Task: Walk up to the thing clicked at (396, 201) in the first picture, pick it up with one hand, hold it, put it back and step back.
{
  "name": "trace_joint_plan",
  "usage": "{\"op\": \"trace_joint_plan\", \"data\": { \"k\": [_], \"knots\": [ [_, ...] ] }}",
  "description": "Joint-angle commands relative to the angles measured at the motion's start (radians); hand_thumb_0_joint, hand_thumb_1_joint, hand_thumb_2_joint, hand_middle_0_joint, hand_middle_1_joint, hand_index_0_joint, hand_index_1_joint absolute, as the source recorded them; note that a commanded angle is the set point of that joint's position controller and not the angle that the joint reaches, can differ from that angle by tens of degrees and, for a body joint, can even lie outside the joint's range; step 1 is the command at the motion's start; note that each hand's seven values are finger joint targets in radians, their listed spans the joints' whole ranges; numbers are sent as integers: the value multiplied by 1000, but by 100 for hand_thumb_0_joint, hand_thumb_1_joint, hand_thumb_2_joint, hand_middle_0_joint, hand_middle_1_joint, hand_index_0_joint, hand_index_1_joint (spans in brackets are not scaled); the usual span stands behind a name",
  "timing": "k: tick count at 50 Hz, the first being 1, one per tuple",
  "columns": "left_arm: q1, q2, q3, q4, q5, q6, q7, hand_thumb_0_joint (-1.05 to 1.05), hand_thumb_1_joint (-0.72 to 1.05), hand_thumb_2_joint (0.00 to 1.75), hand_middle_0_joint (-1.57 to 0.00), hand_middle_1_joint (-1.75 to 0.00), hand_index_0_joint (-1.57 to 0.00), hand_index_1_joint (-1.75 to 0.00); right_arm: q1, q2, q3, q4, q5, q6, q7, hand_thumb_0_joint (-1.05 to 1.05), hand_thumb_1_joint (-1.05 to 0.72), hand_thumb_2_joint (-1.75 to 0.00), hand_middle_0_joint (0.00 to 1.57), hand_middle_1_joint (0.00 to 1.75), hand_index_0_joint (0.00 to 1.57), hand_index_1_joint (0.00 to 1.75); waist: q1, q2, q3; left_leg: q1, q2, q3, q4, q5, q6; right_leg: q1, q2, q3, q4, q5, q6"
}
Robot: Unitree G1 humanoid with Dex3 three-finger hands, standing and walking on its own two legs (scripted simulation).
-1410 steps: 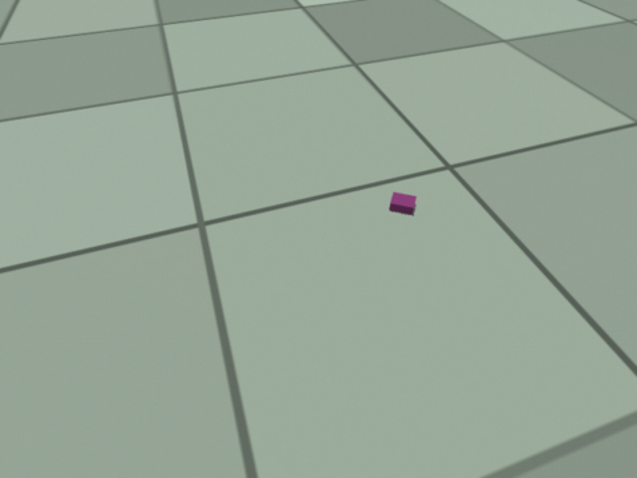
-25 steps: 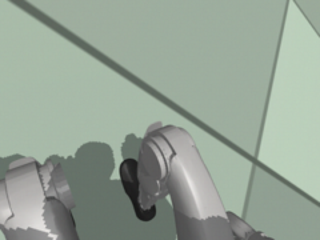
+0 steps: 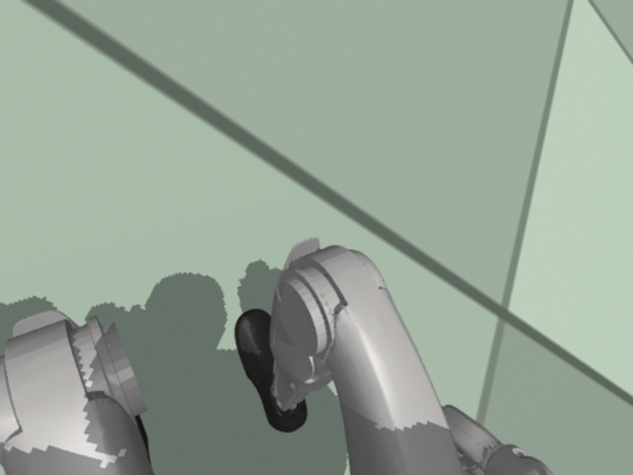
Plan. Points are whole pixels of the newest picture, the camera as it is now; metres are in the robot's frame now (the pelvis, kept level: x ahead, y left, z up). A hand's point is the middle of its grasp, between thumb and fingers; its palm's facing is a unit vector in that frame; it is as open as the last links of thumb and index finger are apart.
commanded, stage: close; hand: left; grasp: from above
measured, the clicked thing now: out of the picture +0.42 +0.37 -0.28
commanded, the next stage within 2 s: settle in 0.14 s
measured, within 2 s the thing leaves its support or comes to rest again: leaves its support in 0.54 s
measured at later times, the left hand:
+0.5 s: hand out of the picture +0.41 +0.37 -0.25, palm faces -0.39 -0.23 -0.89, open 10.8 cm
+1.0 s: hand out of the picture +0.40 +0.38 -0.16, palm faces -0.42 -0.18 -0.89, open 10.8 cm
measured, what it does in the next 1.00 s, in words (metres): stands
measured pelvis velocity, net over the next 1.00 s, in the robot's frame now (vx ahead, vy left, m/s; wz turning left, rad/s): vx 0.00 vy -0.01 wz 0.08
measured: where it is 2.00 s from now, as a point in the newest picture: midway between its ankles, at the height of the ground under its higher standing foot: (210, 432)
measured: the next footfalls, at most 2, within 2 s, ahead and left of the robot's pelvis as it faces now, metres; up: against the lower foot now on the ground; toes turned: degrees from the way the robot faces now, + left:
none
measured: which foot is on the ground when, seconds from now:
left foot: down 0.00-1.00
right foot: down 0.00-1.00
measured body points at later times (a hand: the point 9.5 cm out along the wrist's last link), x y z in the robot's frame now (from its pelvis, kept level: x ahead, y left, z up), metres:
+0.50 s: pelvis +0.00 +0.00 +0.00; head +0.27 +0.15 +0.33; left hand +0.43 +0.38 -0.20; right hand +0.08 -0.25 -0.05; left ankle +0.07 +0.12 -0.27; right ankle +0.13 -0.11 -0.27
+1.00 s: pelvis +0.00 -0.01 +0.02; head +0.23 +0.11 +0.39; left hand +0.42 +0.39 -0.11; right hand +0.12 -0.26 -0.07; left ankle +0.07 +0.11 -0.27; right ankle +0.13 -0.11 -0.27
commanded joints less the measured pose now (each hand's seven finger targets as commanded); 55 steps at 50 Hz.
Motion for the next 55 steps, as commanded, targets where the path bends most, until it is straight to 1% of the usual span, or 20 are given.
{"op": "trace_joint_plan", "data": {
  "k": [1, 8, 15, 17, 20, 24, 26, 27, 28, 31, 35, 38, 41, 42, 43, 47, 49, 52, 53, 55],
  "knots": [
    [-198, 244, 16, -91, -24, 10, 19, 0, 59, 62, -91, -66, -93, -64, 186, -340, -96, 23, 11, 1, -4, 0, -89, -90, 20, 30, 20, 30, -52, 541, -619, 473, 40, 39, -298, 238, -29, 339, 37, -64, -168, 211, -51],
    [-146, 247, 16, -86, -30, 3, 5, 0, 65, 65, -96, -67, -98, -65, 192, -347, -106, 22, 11, 12, -18, 0, -89, -90, 20, 30, 20, 30, -36, 546, -623, 450, 33, 61, -306, 212, -25, 380, 42, -51, -190, 193, -57],
    [-178, 222, -8, -105, -29, -3, -6, 0, 67, 72, -104, -68, -105, -67, 180, -327, -94, 19, 11, 15, -15, 0, -90, -90, 20, 30, 20, 30, -52, 540, -584, 447, 37, 45, -302, 183, -27, 324, 36, -64, -168, 172, -54],
    [-164, 272, 34, -145, -26, 0, -1, 0, 70, 72, -105, -69, -107, -68, 191, -335, -99, 30, 13, 23, -21, 0, -90, -90, 20, 30, 20, 30, -20, 584, -655, 487, 36, 44, -315, 230, -33, 347, 40, -63, -170, 200, -57],
    [-157, 238, 17, -142, -28, 8, -16, 0, 70, 70, -106, -67, -107, -66, 185, -327, -107, 36, 12, 29, -18, 0, -90, -90, 20, 30, 20, 30, -28, 590, -635, 483, 38, 47, -315, 221, -36, 330, 36, -60, -163, 196, -59],
    [-175, 279, 78, -257, -20, 14, -14, 0, 73, 73, -108, -68, -109, -67, 213, -332, -140, 40, 15, 30, -12, 0, -90, -90, 20, 30, 20, 30, 4, 684, -713, 575, 38, 39, -332, 290, -51, 290, 29, -64, -134, 224, -65],
    [-168, 263, 83, -279, -18, 18, -18, 0, 73, 72, -108, -66, -110, -65, 216, -326, -144, 45, 16, 29, -3, 0, -90, -90, 20, 30, 20, 30, -3, 686, -717, 572, 37, 44, -326, 315, -51, 293, 30, -63, -130, 244, -64],
    [-152, 279, 112, -316, -17, 20, -16, 0, 74, 71, -108, -67, -110, -65, 218, -327, -156, 49, 21, 34, -5, 0, -90, -90, 20, 30, 20, 30, 21, 706, -764, 585, 33, 52, -329, 335, -51, 310, 32, -58, -131, 256, -67],
    [-163, 269, 107, -327, -17, 26, -23, 0, 74, 71, -108, -66, -110, -65, 223, -316, -163, 45, 26, 34, 1, 0, -90, -90, 20, 30, 20, 30, 10, 705, -751, 578, 33, 56, -323, 334, -51, 292, 27, -56, -125, 258, -67],
    [-138, 235, 122, -425, -35, 41, -44, 0, 75, 69, -109, -64, -111, -63, 233, -312, -208, 58, 39, 42, 1, 0, -90, -90, 20, 30, 20, 30, 47, 749, -826, 594, 25, 82, -343, 324, -50, 303, 28, -38, -143, 246, -75],
    [-130, 74, 21, -460, -72, 67, -99, 0, 75, 69, -108, -64, -110, -63, 226, -280, -233, 66, 66, 53, 6, 0, -90, -90, 20, 30, 20, 30, 57, 721, -821, 571, 18, 86, -372, 278, -44, 238, 23, -31, -153, 212, -78],
    [-111, 99, 42, -481, -73, 87, -134, 0, 75, 70, -107, -67, -109, -65, 251, -289, -262, 64, 85, 72, 1, 0, -89, -90, 20, 30, 20, 30, 86, 685, -847, 561, 13, 92, -384, 284, -37, 231, 18, -16, -167, 205, -79],
    [-117, -16, -23, -450, -85, 102, -178, 0, 78, 70, -111, -65, -112, -63, 254, -263, -261, 55, 95, 91, 1, 0, -89, -90, 20, 30, 20, 30, 59, 571, -800, 496, 5, 111, -370, 270, -17, 249, 20, 2, -201, 212, -76],
    [-125, 15, 10, -447, -93, 102, -186, 0, 78, 69, -110, -65, -112, -63, 262, -275, -268, 59, 97, 96, -5, 0, -89, -90, 20, 30, 20, 30, 53, 526, -782, 463, 1, 110, -377, 241, -11, 246, 16, 2, -208, 190, -73],
    [-158, -7, -19, -485, -100, 97, -203, 0, 77, 68, -111, -63, -112, -62, 254, -262, -265, 43, 104, 98, -6, 0, -90, -90, 20, 30, 20, 30, 61, 525, -777, 452, -2, 117, -381, 218, -7, 248, 13, 13, -218, 172, -74],
    [-167, 54, 19, -499, -97, 79, -244, 0, 76, 68, -113, -61, -113, -61, 275, -248, -271, 54, 108, 119, -25, 0, -90, -90, 20, 30, 20, 30, 76, 456, -817, 410, -9, 141, -366, 185, 5, 332, 14, 48, -241, 132, -71],
    [-181, 1, -14, -504, -106, 67, -257, 0, 76, 68, -112, -62, -113, -61, 252, -231, -269, 38, 111, 125, -36, 0, -90, -90, 20, 30, 20, 30, 72, 462, -829, 417, -15, 145, -375, 164, 2, 318, 11, 48, -247, 110, -73],
    [-196, 86, 21, -557, -85, 50, -265, 0, 72, 64, -110, -58, -111, -57, 259, -230, -272, 41, 115, 138, -54, 0, -90, -90, 20, 30, 20, 30, 96, 512, -865, 468, -14, 144, -397, 163, -6, 314, 8, 50, -238, 102, -77],
    [-189, 85, 24, -563, -87, 48, -266, 0, 73, 67, -112, -58, -112, -58, 263, -228, -274, 48, 119, 145, -59, 0, -90, -90, 20, 30, 20, 30, 117, 538, -888, 483, -20, 151, -405, 175, -9, 309, 3, 51, -233, 117, -79],
    [-200, 74, 25, -595, -84, 47, -267, 0, 75, 72, -113, -60, -112, -61, 261, -221, -281, 47, 120, 155, -66, 0, -89, -90, 20, 30, 20, 30, 115, 556, -914, 516, -18, 155, -410, 186, -11, 303, 0, 54, -234, 127, -81]
  ]
}}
